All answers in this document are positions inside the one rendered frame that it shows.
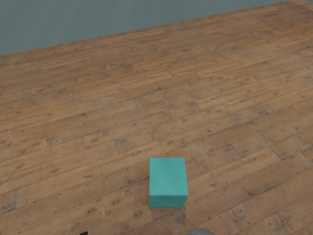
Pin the carton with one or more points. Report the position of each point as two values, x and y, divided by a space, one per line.
168 183

